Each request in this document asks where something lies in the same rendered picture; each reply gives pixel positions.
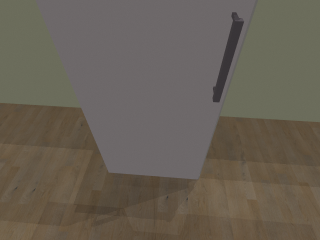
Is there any fridge door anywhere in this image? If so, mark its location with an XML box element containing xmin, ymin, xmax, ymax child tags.
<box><xmin>35</xmin><ymin>0</ymin><xmax>256</xmax><ymax>180</ymax></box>

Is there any handle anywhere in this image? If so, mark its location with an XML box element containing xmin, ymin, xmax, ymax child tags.
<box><xmin>212</xmin><ymin>12</ymin><xmax>244</xmax><ymax>103</ymax></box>

